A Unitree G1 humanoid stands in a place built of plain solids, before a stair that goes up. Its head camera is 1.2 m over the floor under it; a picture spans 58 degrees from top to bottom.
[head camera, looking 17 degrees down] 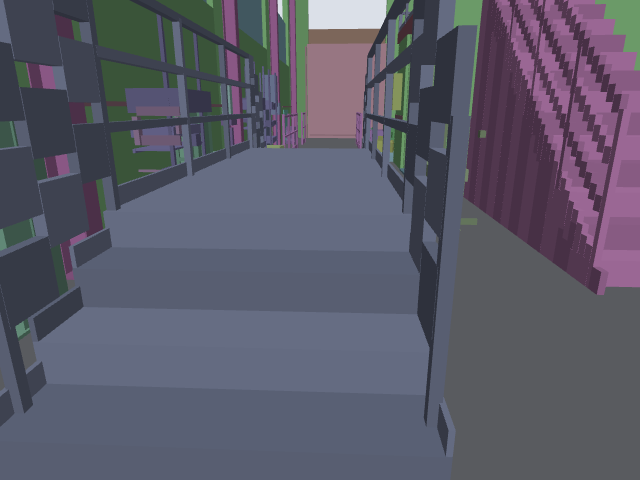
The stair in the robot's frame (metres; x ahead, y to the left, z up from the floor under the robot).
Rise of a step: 0.18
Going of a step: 0.30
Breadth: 1.50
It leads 3 degrees to the right of straight ahead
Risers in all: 4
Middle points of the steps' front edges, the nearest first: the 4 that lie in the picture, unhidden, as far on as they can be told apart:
1.10 0.34 0.18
1.40 0.33 0.36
1.70 0.31 0.54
2.00 0.30 0.72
